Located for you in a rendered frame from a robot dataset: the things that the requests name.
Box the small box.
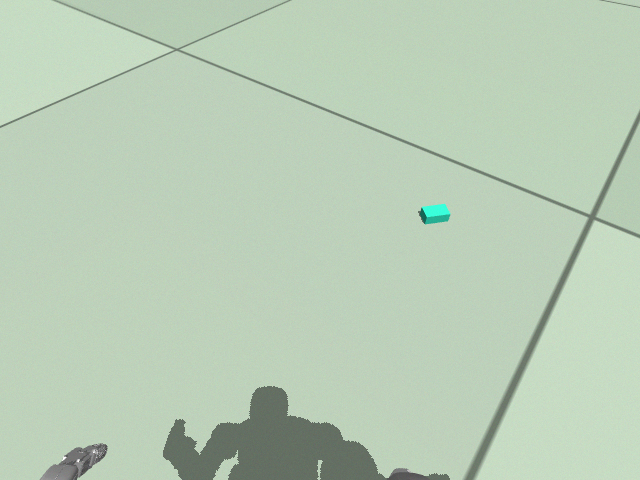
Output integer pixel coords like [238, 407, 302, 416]
[420, 204, 450, 224]

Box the left robot hand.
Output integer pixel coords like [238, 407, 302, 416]
[40, 444, 108, 480]

